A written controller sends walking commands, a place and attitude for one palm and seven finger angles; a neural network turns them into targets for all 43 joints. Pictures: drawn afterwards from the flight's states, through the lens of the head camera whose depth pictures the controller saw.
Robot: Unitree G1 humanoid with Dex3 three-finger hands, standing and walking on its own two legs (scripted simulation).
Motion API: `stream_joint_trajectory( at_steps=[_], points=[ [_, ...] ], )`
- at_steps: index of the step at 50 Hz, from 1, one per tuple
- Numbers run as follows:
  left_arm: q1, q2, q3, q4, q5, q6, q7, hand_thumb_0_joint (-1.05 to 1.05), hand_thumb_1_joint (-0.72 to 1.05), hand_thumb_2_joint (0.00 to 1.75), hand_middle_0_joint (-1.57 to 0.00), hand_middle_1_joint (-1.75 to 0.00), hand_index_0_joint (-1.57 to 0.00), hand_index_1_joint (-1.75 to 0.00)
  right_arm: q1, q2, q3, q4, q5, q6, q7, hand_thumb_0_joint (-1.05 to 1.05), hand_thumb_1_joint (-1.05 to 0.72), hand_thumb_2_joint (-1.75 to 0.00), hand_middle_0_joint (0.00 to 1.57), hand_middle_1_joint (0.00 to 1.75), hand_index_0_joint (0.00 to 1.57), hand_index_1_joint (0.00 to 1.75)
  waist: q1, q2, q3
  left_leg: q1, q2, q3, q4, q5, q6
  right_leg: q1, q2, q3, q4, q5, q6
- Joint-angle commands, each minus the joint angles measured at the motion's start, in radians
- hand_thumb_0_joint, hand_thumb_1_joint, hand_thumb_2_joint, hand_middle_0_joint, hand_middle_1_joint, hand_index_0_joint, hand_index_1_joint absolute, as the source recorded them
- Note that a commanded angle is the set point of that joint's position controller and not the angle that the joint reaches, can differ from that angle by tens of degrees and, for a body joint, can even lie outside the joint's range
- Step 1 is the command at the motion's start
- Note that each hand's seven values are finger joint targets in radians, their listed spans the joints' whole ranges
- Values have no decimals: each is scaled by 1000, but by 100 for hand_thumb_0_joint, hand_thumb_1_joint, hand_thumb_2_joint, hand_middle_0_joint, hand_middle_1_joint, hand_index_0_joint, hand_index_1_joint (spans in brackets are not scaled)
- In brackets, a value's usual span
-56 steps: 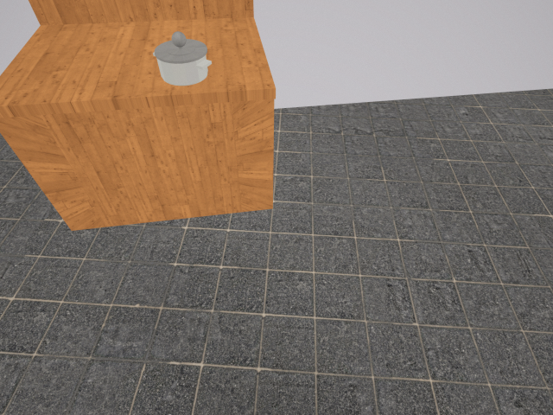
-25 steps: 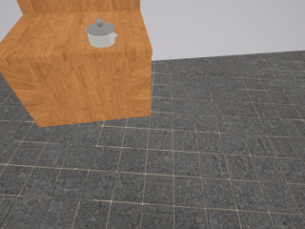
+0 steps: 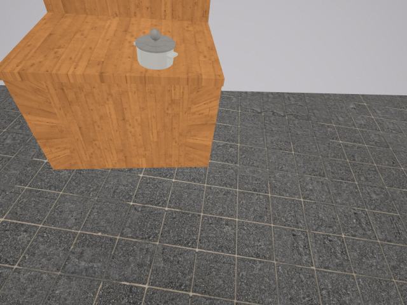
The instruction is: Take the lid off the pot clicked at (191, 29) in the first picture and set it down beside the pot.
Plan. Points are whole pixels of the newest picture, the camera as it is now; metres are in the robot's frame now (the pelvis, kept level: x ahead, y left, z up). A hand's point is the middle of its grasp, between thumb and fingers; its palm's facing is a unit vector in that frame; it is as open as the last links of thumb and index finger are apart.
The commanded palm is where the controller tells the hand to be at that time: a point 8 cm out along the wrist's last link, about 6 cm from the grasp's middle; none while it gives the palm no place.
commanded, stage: walk to a spot facing it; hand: left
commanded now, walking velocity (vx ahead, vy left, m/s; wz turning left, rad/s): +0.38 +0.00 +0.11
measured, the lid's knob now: (155, 34) +1.14 +0.27 +0.02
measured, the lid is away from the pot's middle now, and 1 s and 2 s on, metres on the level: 0.00 0.00 0.00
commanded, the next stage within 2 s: take the last steps up to it in 0.56 s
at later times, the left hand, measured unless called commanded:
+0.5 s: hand (148, 229) +0.34 +0.15 -0.17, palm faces +0.07 -0.98 -0.17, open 7.4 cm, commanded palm none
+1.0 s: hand (142, 260) +0.26 +0.15 -0.17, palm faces +0.33 -0.93 -0.13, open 7.4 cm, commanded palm none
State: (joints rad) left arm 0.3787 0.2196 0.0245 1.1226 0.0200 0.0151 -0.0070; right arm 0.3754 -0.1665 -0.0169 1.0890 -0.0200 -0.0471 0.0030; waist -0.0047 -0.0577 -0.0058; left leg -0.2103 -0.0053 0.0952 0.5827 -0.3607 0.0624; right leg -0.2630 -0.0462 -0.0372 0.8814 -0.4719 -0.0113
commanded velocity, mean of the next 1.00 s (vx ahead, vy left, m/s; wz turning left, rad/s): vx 0.31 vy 0.01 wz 0.12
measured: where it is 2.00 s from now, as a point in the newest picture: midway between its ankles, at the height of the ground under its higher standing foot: (188, 222)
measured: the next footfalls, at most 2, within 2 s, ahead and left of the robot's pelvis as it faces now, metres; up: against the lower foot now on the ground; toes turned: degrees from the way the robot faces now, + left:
right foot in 0.42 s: +0.36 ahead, -0.09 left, +0.00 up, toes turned -3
left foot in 0.96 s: +0.47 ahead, +0.14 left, +0.00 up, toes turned +19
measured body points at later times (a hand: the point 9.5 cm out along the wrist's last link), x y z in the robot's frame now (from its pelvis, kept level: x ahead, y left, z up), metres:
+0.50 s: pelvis +0.22 -0.02 -0.02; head +0.24 -0.03 +0.43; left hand +0.33 +0.21 -0.15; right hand +0.11 -0.22 -0.17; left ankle +0.04 +0.08 -0.64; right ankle +0.32 -0.08 -0.73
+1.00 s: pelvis +0.40 +0.03 +0.00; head +0.42 +0.06 +0.44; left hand +0.24 +0.21 -0.16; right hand +0.55 -0.15 -0.14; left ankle +0.43 +0.12 -0.73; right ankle +0.32 -0.09 -0.71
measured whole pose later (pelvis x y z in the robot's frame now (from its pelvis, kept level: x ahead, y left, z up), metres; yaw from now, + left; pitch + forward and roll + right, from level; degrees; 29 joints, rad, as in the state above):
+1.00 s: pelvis +0.40 +0.03 +0.00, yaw +12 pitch -1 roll -1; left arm 0.48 0.13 0.03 1.15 0.01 -0.04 0.01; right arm 0.14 -0.14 -0.03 1.00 -0.03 -0.05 0.02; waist 0.06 -0.01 0.06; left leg -0.35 0.03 0.12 0.61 -0.24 0.07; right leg -0.13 -0.07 -0.21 0.71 -0.46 -0.01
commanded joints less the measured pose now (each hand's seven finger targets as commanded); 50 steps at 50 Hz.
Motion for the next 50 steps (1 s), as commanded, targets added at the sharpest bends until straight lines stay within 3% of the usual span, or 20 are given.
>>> stream_joint_trajectory(
  at_steps=[1, 5, 10, 15, 17, 19, 20, 21, 22, 23, 25, 28, 30, 36, 43, 46, 47, 48, 49, 50],
  points=[
    [-164, 63, 28, -128, 9, -64, -6, 0, 90, 90, -20, -30, -20, -30, 157, -134, -23, 5, 4, -34, -30, 0, -90, -90, 20, 30, 20, 30, -41, 102, 170, 159, 332, -464, -416, 188, 155, -465, -74, 47, 298, 122, -3],
    [-127, 8, 23, -114, 7, -50, -13, 0, 90, 90, -20, -30, -20, -30, 196, -96, -19, 36, 14, -59, -41, 0, -90, -90, 20, 30, 20, 30, -15, 135, 117, 225, 239, -230, -387, 548, 111, -454, -60, -10, 266, 235, 29],
    [-247, -11, 22, -161, 2, -48, -17, 0, 90, 90, -20, -30, -20, -30, 251, -56, -11, 70, 16, -62, -49, 0, -90, -90, 20, 30, 20, 30, -34, 177, 143, 265, 193, -143, -398, 667, 70, -496, -39, -72, 97, 342, 33],
    [-357, -25, 19, -196, -7, -60, -15, 0, 90, 90, -20, -30, -20, -30, 276, -65, -16, 92, 6, -52, -52, 0, -90, -90, 20, 30, 20, 30, -60, 202, 167, 262, 210, -114, -361, 837, 76, -327, 15, -112, -183, 342, -12],
    [-288, -7, 28, -182, -4, -66, -8, 0, 90, 90, -20, -30, -20, -30, 250, -89, -24, 93, 7, -49, -55, 0, -90, -90, 20, 30, 20, 30, -21, 204, 125, 282, 239, -112, -254, 1037, 79, -202, 48, -116, -221, 305, -48],
    [-84, 36, 45, -129, 5, -74, 1, 0, 90, 90, -20, -30, -20, -30, 207, -110, -34, 76, 8, -44, -52, 0, -90, -90, 20, 30, 20, 30, 73, 159, 27, 237, 218, -96, -16, 1057, 53, 40, 77, -113, -300, 319, -75],
    [67, 80, 65, -88, 13, -86, 7, 0, 90, 90, -20, -30, -20, -30, 190, -101, -32, 62, 15, -43, -46, 0, -90, -90, 20, 30, 20, 30, 142, 97, -49, 47, 183, -88, 229, 862, 25, 321, 3, -24, -335, 357, -111],
    [190, 175, 91, -64, 18, -92, 20, 0, 90, 90, -20, -30, -20, -30, 235, -44, -25, 34, 30, -47, -35, 0, -90, -90, 20, 30, 20, 30, 163, -124, -190, -238, 6, -43, 612, 185, -14, 567, -303, 417, -405, 402, -229],
    [205, 221, 94, -47, -3, -87, 21, 0, 90, 90, -20, -30, -20, -30, 210, -41, -26, 19, 29, -46, -35, 0, -90, -90, 20, 30, 20, 30, 136, -122, -228, -320, -33, -126, 871, -180, 2, 518, -428, 638, -542, 376, -286],
    [95, 174, 89, -75, -10, -82, 22, 0, 90, 90, -20, -30, -20, -30, 167, -41, -38, 17, 24, -41, -30, 0, -90, -90, 20, 30, 20, 30, 102, -29, -82, -349, 37, -168, 897, -96, 21, 360, -400, 554, -618, 159, -270],
    [-67, 74, 55, -112, -5, -87, 25, 0, 90, 90, -20, -30, -20, -30, 96, -9, -36, -1, 8, -15, -19, 0, -90, -90, 20, 30, 20, 30, 22, 11, 81, -331, 106, -161, 853, 39, 5, 22, -330, 375, -685, 73, -192],
    [-108, 3, 27, -115, 2, -98, 27, 0, 90, 90, -20, -30, -20, -30, 120, 30, -31, 8, -3, 35, -13, 0, -90, -90, 20, 30, 20, 30, -47, 17, 134, -270, 122, -143, 743, 96, -23, -176, -250, 109, -726, 188, -132],
    [-96, 9, 28, -110, 3, -104, 29, 0, 90, 90, -20, -30, -20, -30, 116, 33, -34, 1, -4, 48, -7, 0, -90, -90, 20, 30, 20, 30, -65, 9, 123, -288, 129, -120, 674, 143, -39, -178, -231, 28, -737, 256, -123],
    [9, 23, 28, -88, 1, -113, 29, 0, 90, 90, -20, -30, -20, -30, -86, 11, -29, -89, -4, 40, 11, 0, -90, -90, 20, 30, 20, 30, -19, 14, 119, -381, 138, -60, 383, 215, -67, 20, -222, -51, -693, 555, -148],
    [137, 56, 31, -34, 5, -101, 29, 0, 90, 90, -20, -30, -20, -30, -247, -13, -25, -139, -6, 15, 25, 0, -90, -90, 20, 30, 20, 30, 51, -33, 90, -330, 85, 1, 119, 125, -26, 248, -255, -33, -615, 681, -147],
    [118, 65, 38, -30, 4, -94, 29, 0, 90, 90, -20, -30, -20, -30, -131, -40, -30, -103, -9, 2, 12, 0, -90, -90, 20, 30, 20, 30, -9, -16, 34, -95, 25, 43, -22, 100, 5, 223, -223, -82, -423, 811, -127],
    [107, 57, 35, -31, -2, -94, 28, 0, 90, 90, -20, -30, -20, -30, -4, -74, -40, -68, -13, -6, 4, 0, -90, -90, 20, 30, 20, 30, -67, 30, -39, 126, 41, 12, -102, 196, 28, 128, -182, -120, -232, 777, -91],
    [126, 14, 29, -49, -11, -95, 21, 0, 90, 90, -20, -30, -20, -30, 117, -179, -63, -41, -23, -16, -9, 0, -90, -90, 20, 30, 20, 30, -99, 221, -136, 356, 264, -281, -166, 329, 115, -100, -57, -180, 41, 417, -30],
    [96, -17, 16, -87, -10, -94, 18, 0, 90, 90, -20, -30, -20, -30, 190, -244, -72, -26, -5, -8, -21, 0, -90, -90, 20, 30, 20, 30, -99, 332, -142, 461, 438, -513, -238, 535, 205, -330, 20, -119, 288, -108, -9],
    [36, 25, 32, -95, -4, -88, 25, 0, 90, 90, -20, -30, -20, -30, 157, -219, -66, -28, 3, 1, -25, 0, -90, -90, 20, 30, 20, 30, -99, 192, -68, 384, 448, -462, -261, 484, 236, -375, -24, -47, 378, -112, -27]
  ],
)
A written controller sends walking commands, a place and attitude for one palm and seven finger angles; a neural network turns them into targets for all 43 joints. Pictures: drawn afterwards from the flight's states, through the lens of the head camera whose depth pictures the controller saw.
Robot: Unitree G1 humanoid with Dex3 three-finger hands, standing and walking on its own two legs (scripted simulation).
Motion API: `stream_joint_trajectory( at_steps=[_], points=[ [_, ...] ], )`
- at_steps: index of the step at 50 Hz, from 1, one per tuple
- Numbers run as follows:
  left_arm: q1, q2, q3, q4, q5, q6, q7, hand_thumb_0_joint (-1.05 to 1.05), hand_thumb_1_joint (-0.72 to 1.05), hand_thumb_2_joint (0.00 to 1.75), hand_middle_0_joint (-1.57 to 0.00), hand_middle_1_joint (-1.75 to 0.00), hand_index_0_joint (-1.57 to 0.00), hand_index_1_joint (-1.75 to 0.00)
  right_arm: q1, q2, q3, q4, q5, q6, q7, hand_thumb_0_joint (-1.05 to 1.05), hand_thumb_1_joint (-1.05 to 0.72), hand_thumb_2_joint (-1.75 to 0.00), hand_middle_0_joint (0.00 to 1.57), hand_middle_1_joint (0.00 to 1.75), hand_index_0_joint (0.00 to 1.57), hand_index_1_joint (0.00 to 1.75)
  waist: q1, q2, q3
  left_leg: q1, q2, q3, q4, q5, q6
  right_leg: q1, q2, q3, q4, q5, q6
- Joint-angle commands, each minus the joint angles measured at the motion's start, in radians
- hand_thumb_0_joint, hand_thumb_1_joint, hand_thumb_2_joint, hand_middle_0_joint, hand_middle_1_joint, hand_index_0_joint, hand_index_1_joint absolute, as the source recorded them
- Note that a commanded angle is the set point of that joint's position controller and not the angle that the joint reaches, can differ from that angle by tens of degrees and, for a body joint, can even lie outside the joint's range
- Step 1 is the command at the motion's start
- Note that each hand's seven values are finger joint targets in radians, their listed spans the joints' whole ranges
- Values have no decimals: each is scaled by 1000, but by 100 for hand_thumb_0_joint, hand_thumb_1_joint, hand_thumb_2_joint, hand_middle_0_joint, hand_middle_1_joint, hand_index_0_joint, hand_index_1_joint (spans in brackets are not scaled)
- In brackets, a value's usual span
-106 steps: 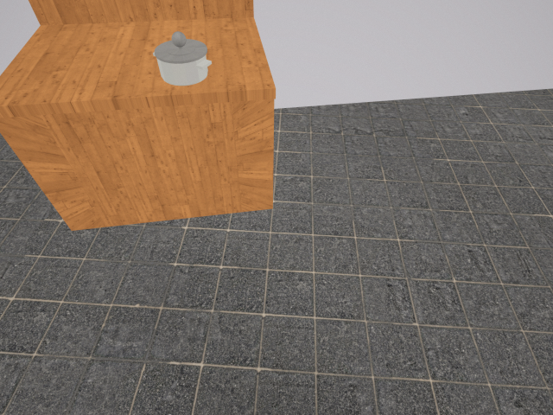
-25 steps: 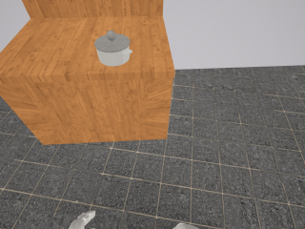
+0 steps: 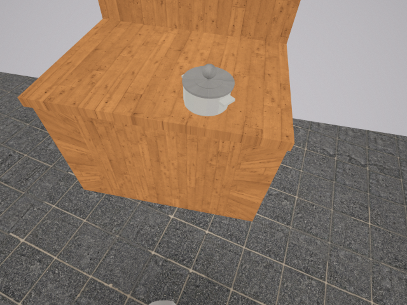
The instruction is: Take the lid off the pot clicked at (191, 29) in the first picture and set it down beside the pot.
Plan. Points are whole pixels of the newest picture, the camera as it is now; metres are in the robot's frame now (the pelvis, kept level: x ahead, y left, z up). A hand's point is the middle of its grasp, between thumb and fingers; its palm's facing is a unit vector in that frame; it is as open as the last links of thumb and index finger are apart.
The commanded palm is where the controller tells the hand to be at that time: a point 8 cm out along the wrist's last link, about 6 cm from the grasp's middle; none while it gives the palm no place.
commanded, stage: take the last steps up to it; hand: left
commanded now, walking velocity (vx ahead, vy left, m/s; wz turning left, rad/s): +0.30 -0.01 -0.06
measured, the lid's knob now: (209, 71) +0.78 +0.08 +0.03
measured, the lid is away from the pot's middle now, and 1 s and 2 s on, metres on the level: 0.00 0.00 0.00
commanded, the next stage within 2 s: come to a stop and stand still in 0.64 s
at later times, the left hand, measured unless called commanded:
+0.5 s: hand (156, 250) +0.25 +0.14 -0.15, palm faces -0.05 -0.97 -0.22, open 7.4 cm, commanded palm none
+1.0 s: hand (168, 255) +0.25 +0.11 -0.17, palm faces +0.06 -0.99 -0.14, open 7.4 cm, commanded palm none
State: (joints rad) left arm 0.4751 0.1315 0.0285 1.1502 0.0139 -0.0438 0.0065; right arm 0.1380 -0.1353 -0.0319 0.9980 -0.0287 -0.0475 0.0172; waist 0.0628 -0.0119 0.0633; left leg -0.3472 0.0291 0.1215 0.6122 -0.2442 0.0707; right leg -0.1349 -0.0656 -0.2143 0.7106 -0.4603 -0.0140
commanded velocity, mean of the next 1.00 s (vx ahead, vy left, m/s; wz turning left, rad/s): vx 0.11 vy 0.00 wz -0.01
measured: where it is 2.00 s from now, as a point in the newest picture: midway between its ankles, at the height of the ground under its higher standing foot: outside the picture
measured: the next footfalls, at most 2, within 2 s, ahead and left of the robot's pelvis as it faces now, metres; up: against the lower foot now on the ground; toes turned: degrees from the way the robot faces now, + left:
right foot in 0.52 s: +0.28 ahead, -0.16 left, +0.00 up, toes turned -9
left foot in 0.94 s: +0.31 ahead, +0.05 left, +0.00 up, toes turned -3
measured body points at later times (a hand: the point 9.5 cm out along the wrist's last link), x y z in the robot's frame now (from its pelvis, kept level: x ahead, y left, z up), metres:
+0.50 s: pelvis +0.15 -0.04 +0.01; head +0.17 -0.06 +0.46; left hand +0.25 +0.20 -0.13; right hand +0.05 -0.23 -0.16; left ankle +0.05 +0.08 -0.73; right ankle +0.24 -0.15 -0.72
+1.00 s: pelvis +0.25 -0.05 +0.01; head +0.25 -0.03 +0.46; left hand +0.25 +0.17 -0.16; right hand +0.32 -0.27 -0.13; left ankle +0.30 +0.06 -0.73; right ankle +0.24 -0.15 -0.72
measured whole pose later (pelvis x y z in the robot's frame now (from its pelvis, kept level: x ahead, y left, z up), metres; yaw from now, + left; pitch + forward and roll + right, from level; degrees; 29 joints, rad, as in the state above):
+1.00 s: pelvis +0.25 -0.05 +0.01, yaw -3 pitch -2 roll -1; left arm 0.31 0.14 0.02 1.10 0.01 0.00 0.03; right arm 0.18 -0.14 -0.03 1.05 0.00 0.00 -0.02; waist 0.05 -0.03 0.01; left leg -0.28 0.02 0.04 0.51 -0.20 0.02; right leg -0.18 -0.01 -0.11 0.49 -0.28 -0.02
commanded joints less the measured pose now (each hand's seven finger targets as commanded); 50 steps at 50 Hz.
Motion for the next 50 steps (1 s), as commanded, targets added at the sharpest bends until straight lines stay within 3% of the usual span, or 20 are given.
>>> stream_joint_trajectory(
  at_steps=[1, 4, 6, 13, 20, 22, 24, 25, 26, 27, 29, 30, 33, 37, 41, 45, 46, 48, 49, 50],
  points=[
    [-106, 100, 31, -119, 3, -22, 8, 0, 90, 90, -20, -30, -20, -30, 325, -195, -39, 61, 12, -7, -45, 0, -90, -90, 20, 30, 20, 30, -142, 129, -94, 415, 360, -428, -329, 320, 190, -514, -32, 163, 569, -33, -21],
    [-47, 51, 40, -76, 13, 2, -6, 0, 90, 90, -20, -30, -20, -30, 195, -95, -22, 20, 13, -29, -45, 0, -90, -90, 20, 30, 20, 30, -58, 30, -11, 207, 263, -218, -398, 283, 102, -425, -64, 190, 521, 156, 1],
    [-11, 30, 38, -69, 18, 20, -6, 0, 90, 90, -20, -30, -20, -30, 191, -98, -15, 20, 16, -38, -46, 0, -90, -90, 20, 30, 20, 30, -36, 80, 0, 184, 226, -150, -426, 283, 94, -419, -55, 185, 489, 208, 15],
    [-161, 65, 45, -138, 17, 36, -20, 0, 90, 90, -20, -30, -20, -30, 263, -120, -18, 50, 18, -44, -46, 0, -90, -90, 20, 30, 20, 30, -56, 105, 68, 262, 229, -156, -490, 183, 143, -557, -74, 185, 324, 294, 33],
    [-330, 63, 40, -224, 7, 22, -24, 0, 90, 90, -20, -30, -20, -30, 321, -145, -24, 84, 1, -34, -43, 0, -90, -90, 20, 30, 20, 30, -96, 103, 88, 276, 263, -131, -429, 231, 140, -428, -46, 142, 1, 221, -2],
    [-302, 65, 43, -220, 9, 15, -23, 0, 90, 90, -20, -30, -20, -30, 314, -153, -27, 91, -1, -26, -43, 0, -90, -90, 20, 30, 20, 30, -83, 102, 60, 256, 252, -114, -364, 229, 116, -314, -14, 118, -68, 222, -15],
    [-146, 103, 54, -173, 12, 2, -18, 0, 90, 90, -20, -30, -20, -30, 296, -139, -23, 95, 4, -21, -41, 0, -90, -90, 20, 30, 20, 30, -12, 13, -18, 172, 195, -60, -164, 234, 66, -54, 28, 100, -184, 295, -24],
    [-9, 162, 66, -129, 18, -14, -10, 0, 90, 90, -20, -30, -20, -30, 304, -116, -18, 93, 11, -23, -35, 0, -90, -90, 20, 30, 20, 30, 45, -107, -113, 66, 115, -5, 72, 139, 19, 150, -50, 215, -233, 318, -56],
    [77, 276, 91, -111, 15, -22, 2, 0, 90, 90, -20, -30, -20, -30, 364, -56, -7, 68, 20, -25, -28, 0, -90, -90, 20, 30, 20, 30, 38, -370, -209, -189, -30, 45, 388, -287, -38, 362, -332, 633, -358, 445, -166],
    [100, 286, 86, -108, -6, -19, 6, 0, 90, 90, -20, -30, -20, -30, 319, -100, -14, 56, 18, -14, -33, 0, -90, -90, 20, 30, 20, 30, 47, -233, -233, -198, -18, -81, 570, -361, -32, 289, -381, 685, -432, 495, -219],
    [-63, 211, 72, -144, -8, -22, 13, 0, 90, 90, -20, -30, -20, -30, 269, -66, -20, 51, 18, -10, -31, 0, -90, -90, 20, 30, 20, 30, -9, -150, -140, -214, 36, -118, 650, -219, -36, 112, -326, 591, -461, 455, -217],
    [-130, 174, 56, -158, -7, -25, 14, 0, 90, 90, -20, -30, -20, -30, 259, -69, -17, 63, 14, -2, -29, 0, -90, -90, 20, 30, 20, 30, -42, -105, -89, -201, 62, -134, 638, -155, -43, 22, -283, 485, -468, 467, -196],
    [-165, 110, 34, -159, 0, -35, 19, 0, 90, 90, -20, -30, -20, -30, 298, -33, -12, 84, 7, 22, -30, 0, -90, -90, 20, 30, 20, 30, -91, -64, -68, -127, 66, -110, 517, -80, -73, -80, -212, 287, -481, 629, -170],
    [-142, 118, 31, -142, 4, -34, 19, 0, 90, 90, -20, -30, -20, -30, 256, -20, -12, 67, 8, 37, -24, 0, -90, -90, 20, 30, 20, 30, -87, -54, -41, -109, 57, -81, 348, -33, -94, -107, -190, 247, -513, 591, -172],
    [-147, 139, 27, -128, 7, -15, 25, 0, 90, 90, -20, -30, -20, -30, 182, -31, 1, 48, 20, 43, -32, 0, -90, -90, 20, 30, 20, 30, -68, -81, -59, -14, 31, -84, 132, -51, -115, -80, -200, 248, -452, 748, -168],
    [-145, 157, 29, -105, 2, 9, 35, 0, 90, 90, -20, -30, -20, -30, 164, -52, 1, 44, 26, 45, -40, 0, -90, -90, 20, 30, 20, 30, -67, -92, -77, 150, 4, -86, -128, 89, -114, -84, -159, 239, -343, 710, -117],
    [-143, 145, 26, -101, -1, 15, 37, 0, 90, 90, -20, -30, -20, -30, 175, -66, 0, 50, 26, 41, -43, 0, -90, -90, 20, 30, 20, 30, -72, -66, -70, 208, 27, -106, -197, 204, -106, -114, -129, 230, -303, 625, -87],
    [-94, 81, 14, -105, -6, 32, 46, 0, 90, 90, -20, -30, -20, -30, 168, -139, -7, 34, 20, 29, -53, 0, -90, -90, 20, 30, 20, 30, -37, 125, -77, 205, 202, -247, -227, 637, -20, -121, -17, 178, -236, 293, -10],
    [-73, 80, 11, -99, -2, 42, 49, 0, 90, 90, -20, -30, -20, -30, 140, -159, -9, 29, 20, 38, -55, 0, -90, -90, 20, 30, 20, 30, -25, 118, -53, 168, 239, -251, -255, 596, 15, -105, 8, 156, -216, 147, 0],
    [-69, 72, 5, -91, -2, 51, 48, 0, 90, 90, -20, -30, -20, -30, 117, -153, -5, 27, 18, 38, -62, 0, -90, -90, 20, 30, 20, 30, -27, 215, -40, 138, 243, -290, -310, 584, 43, -111, 19, 150, -161, 74, 14]
  ],
)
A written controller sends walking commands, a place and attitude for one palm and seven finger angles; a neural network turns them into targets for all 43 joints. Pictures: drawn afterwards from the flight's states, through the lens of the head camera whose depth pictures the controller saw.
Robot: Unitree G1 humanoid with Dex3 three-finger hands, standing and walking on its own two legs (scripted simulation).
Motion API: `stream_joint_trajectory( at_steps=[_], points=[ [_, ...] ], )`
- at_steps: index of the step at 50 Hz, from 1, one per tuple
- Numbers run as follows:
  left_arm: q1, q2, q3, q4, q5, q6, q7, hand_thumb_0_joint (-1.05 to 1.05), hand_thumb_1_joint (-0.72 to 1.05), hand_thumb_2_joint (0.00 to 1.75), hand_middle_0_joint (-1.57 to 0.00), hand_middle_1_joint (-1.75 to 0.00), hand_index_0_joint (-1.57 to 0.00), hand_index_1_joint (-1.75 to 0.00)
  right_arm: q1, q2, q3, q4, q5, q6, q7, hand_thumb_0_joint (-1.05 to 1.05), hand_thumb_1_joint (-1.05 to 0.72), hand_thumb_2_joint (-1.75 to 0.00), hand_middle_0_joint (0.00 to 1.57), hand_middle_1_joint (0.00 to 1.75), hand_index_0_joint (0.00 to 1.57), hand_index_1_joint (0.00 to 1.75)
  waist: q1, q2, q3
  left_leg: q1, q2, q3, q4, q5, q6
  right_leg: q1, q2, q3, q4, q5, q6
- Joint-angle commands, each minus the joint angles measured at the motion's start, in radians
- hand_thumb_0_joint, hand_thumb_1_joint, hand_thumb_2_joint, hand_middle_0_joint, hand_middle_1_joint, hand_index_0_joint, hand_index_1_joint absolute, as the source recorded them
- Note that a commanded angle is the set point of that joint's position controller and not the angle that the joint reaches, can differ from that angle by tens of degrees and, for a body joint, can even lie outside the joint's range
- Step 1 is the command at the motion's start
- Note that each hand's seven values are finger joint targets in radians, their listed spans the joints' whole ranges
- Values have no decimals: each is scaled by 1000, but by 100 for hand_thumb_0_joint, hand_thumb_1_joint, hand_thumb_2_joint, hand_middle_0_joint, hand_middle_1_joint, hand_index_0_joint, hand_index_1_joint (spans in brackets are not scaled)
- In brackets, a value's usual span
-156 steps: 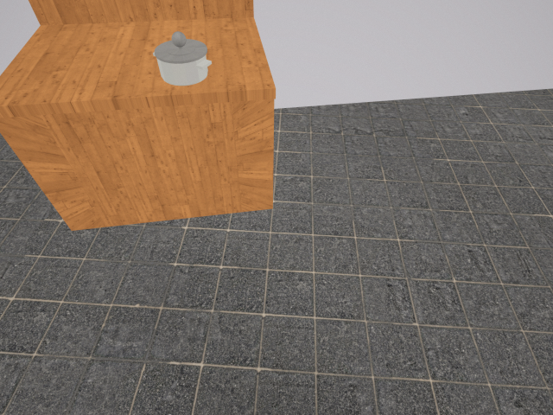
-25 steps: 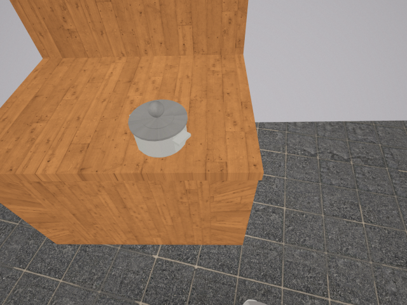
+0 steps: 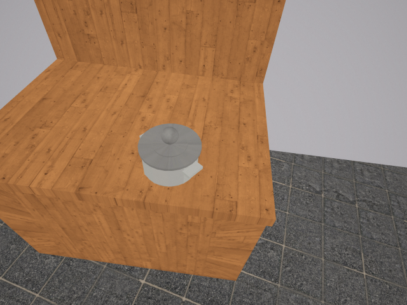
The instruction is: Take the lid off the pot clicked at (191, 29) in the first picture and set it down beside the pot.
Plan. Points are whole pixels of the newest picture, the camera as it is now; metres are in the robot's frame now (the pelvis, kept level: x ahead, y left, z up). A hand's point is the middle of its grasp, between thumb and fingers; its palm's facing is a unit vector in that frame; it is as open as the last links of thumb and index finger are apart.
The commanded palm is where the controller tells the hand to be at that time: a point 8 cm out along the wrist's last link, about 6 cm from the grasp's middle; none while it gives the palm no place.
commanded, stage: come to a stop and stand still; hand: left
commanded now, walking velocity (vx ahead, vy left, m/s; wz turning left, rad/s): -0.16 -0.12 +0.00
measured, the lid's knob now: (169, 135) +0.51 +0.15 +0.02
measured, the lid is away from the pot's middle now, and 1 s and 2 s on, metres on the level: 0.00 0.00 0.00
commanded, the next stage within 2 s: look again from close up in 0.68 s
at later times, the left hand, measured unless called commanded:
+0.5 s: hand out of the picture -0.06 +0.14 -0.16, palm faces +0.05 -0.97 -0.22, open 7.4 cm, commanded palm none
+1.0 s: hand out of the picture +0.02 +0.19 -0.17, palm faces +0.00 -0.97 -0.26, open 7.4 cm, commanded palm none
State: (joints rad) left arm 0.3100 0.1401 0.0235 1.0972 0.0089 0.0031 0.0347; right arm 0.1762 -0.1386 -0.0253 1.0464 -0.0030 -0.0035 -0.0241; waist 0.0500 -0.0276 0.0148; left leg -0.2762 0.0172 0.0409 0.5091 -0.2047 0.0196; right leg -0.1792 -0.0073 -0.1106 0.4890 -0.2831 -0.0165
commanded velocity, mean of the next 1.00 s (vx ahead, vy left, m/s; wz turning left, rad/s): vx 0.01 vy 0.02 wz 0.00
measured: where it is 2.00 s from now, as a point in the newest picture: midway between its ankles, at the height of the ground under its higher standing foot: outside the picture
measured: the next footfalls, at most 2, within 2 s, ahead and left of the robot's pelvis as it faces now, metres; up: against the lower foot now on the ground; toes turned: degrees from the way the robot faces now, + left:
right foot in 0.32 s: -0.04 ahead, -0.13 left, +0.00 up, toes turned -2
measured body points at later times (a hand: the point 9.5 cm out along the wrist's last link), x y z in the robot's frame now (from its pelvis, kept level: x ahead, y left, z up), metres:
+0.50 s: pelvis -0.03 -0.04 +0.01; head -0.05 -0.06 +0.45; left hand -0.06 +0.19 -0.15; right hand -0.03 -0.28 -0.16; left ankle +0.02 +0.10 -0.73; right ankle -0.08 -0.13 -0.74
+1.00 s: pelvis -0.02 +0.00 +0.00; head +0.01 -0.01 +0.44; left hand +0.02 +0.24 -0.15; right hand +0.02 -0.24 -0.16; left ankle +0.01 +0.10 -0.74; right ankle -0.08 -0.13 -0.74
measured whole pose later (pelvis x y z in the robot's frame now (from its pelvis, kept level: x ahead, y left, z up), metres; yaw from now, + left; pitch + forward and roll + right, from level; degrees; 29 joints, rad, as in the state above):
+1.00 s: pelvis -0.02 +0.00 +0.00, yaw +0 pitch +0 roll -1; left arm 0.25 0.18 0.00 1.04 0.01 -0.01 0.05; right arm 0.23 -0.18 -0.04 1.02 -0.02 0.02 -0.01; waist -0.01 0.03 0.05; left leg -0.31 -0.01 0.02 0.57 -0.26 0.02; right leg -0.14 -0.02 -0.02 0.51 -0.37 0.02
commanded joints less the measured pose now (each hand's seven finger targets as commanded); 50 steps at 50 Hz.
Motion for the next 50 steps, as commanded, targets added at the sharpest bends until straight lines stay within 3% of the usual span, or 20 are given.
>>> stream_joint_trajectory(
  at_steps=[1, 3, 4, 7, 13, 15, 17, 18, 19, 20, 23, 28, 32, 38, 39, 40, 43, 46, 48, 50],
  points=[
    [91, 79, 12, -33, 5, 12, 18, 0, 90, 90, -20, -30, -20, -30, 74, -140, -11, -22, -7, -4, -27, 0, -90, -90, 20, 30, 20, 30, -19, 268, 12, 61, 257, -222, -238, 538, 115, -78, -38, 58, 144, -175, 19],
    [89, 93, 19, -31, 8, 23, 13, 0, 90, 90, -20, -30, -20, -30, 50, -135, -12, -33, -7, -1, -35, 0, -90, -90, 20, 30, 20, 30, -21, 246, 12, 45, 265, -213, -249, 506, 146, -105, -42, 102, 277, -232, 17],
    [102, 95, 19, -31, 7, 25, 10, 0, 90, 90, -20, -30, -20, -30, 35, -140, -12, -39, -7, -2, -35, 0, -90, -90, 20, 30, 20, 30, -16, 183, -13, 69, 278, -215, -237, 497, 162, -121, -43, 110, 307, -234, 18],
    [88, 81, 25, -43, 13, 33, 3, 0, 90, 90, -20, -30, -20, -30, 26, -170, -28, -47, -12, 8, -32, 0, -90, -90, 20, 30, 20, 30, -32, 137, -70, 106, 272, -203, -236, 339, 164, -159, -32, 124, 370, -207, 33],
    [104, 65, 21, -33, 12, 26, -8, 0, 90, 90, -20, -30, -20, -30, 52, -178, -41, -18, -18, 17, -16, 0, -90, -90, 20, 30, 20, 30, -48, 142, -67, 61, 221, -216, -266, -68, 108, -40, -16, 89, 74, -122, 24],
    [157, 82, 19, -5, 15, 12, -5, 0, 90, 90, -20, -30, -20, -30, 48, -149, -36, -13, -10, 20, -8, 0, -90, -90, 20, 30, 20, 30, -24, 57, -43, -36, 134, -149, -212, -208, 36, 89, -31, 113, -155, -7, 12],
    [104, 147, 13, -7, 13, -4, -3, 0, 90, 90, -20, -30, -20, -30, 42, -71, -13, -15, -2, 25, 0, 0, -90, -90, 20, 30, 20, 30, -52, -108, 30, 1, 13, -36, -65, -154, -34, -77, -186, 298, -311, -205, -52],
    [66, 168, 10, -19, 9, -6, -5, 0, 90, 90, -20, -30, -20, -30, 53, -69, -10, -14, -7, 23, 7, 0, -90, -90, 20, 30, 20, 30, -67, -82, 51, 63, 9, -32, -44, -108, -36, -167, -215, 314, -337, -272, -68],
    [48, 171, 16, -24, 7, -18, -2, 0, 90, 90, -20, -30, -20, -30, 47, -61, -9, -10, -12, 27, 9, 0, -90, -90, 20, 30, 20, 30, -49, -216, 93, 21, 12, -33, -10, -88, -32, -178, -205, 341, -379, -245, -68],
    [35, 151, 9, -18, 5, -24, 0, 0, 90, 90, -20, -30, -20, -30, 45, -81, -8, 1, -15, 24, 9, 0, -90, -90, 20, 30, 20, 30, -52, -185, 146, 10, 20, -40, 1, -45, -31, -178, -217, 344, -368, -138, -74],
    [49, 145, 8, -5, -2, -32, 0, 0, 90, 90, -20, -30, -20, -30, 121, -81, 4, 39, -10, 14, 5, 0, -90, -90, 20, 30, 20, 30, -59, -59, 124, 48, 25, -49, -40, 48, -29, -105, -187, 260, -277, 55, -68],
    [71, 147, 25, -2, 0, -23, 10, 0, 90, 90, -20, -30, -20, -30, 140, -101, 5, 38, -10, 24, -6, 0, -90, -90, 20, 30, 20, 30, -39, -58, 152, 23, 45, -49, -21, 25, -37, -77, -222, 275, -246, 167, -88],
    [67, 149, 35, 2, 0, -15, 15, 0, 90, 90, -20, -30, -20, -30, 162, -98, 3, 40, -5, 21, -11, 0, -90, -90, 20, 30, 20, 30, -35, -8, 69, 53, 44, -51, -33, 133, -37, -9, -196, 225, -149, 310, -75],
    [69, 95, 27, 6, 1, -2, 18, 0, 90, 90, -20, -30, -20, -30, 178, -115, 0, 38, -3, 6, -18, 0, -90, -90, 20, 30, 20, 30, -30, 68, 18, 102, 94, -127, -84, 265, 18, -13, -92, 139, -71, 154, -24],
    [6, 207, -18, -66, -4, -43, 18, 0, 90, 90, -20, -30, -20, -30, 124, -146, 12, -22, -15, -5, 2, 0, -90, -90, 20, 30, 20, 30, -63, 133, 137, 135, 15, -109, -88, 234, 26, -99, -23, 148, -90, 91, -43],
    [16, 136, 3, -84, 1, -31, 23, 0, 90, 90, -20, -30, -20, -30, 119, -98, -20, -50, -15, -15, 2, 0, -90, -90, 20, 30, 20, 30, -48, 158, 76, 54, 72, -127, -47, 125, 4, -137, -80, 183, -69, -9, -39],
    [13, 147, -1, -85, 1, -39, 25, 0, 90, 90, -20, -30, -20, -30, 90, -89, -14, -72, -11, 1, 9, 0, -90, -90, 20, 30, 20, 30, -57, 21, 21, 44, 32, -102, 5, 27, -4, -80, -132, 245, -147, 38, -56],
    [-34, 151, 2, -110, 2, -33, 27, 0, 90, 90, -20, -30, -20, -30, 102, -115, -21, -72, -15, 6, 9, 0, -90, -90, 20, 30, 20, 30, -71, -56, 4, 51, 37, -109, 13, 34, 3, -74, -120, 208, -117, 60, -42],
    [-40, 143, 0, -120, 3, -30, 29, 0, 90, 90, -20, -30, -20, -30, 96, -136, -23, -75, -14, 4, 11, 0, -90, -90, 20, 30, 20, 30, -68, -28, 26, 43, 48, -128, -9, 70, 12, -81, -100, 183, -88, 77, -28],
    [-39, 153, 3, -130, 4, -26, 27, 0, 90, 90, -20, -30, -20, -30, 83, -155, -22, -80, -15, 2, 10, 0, -90, -90, 20, 30, 20, 30, -57, 60, 21, 52, 70, -155, -40, 117, 26, -77, -81, 147, -53, 68, -16]
  ],
)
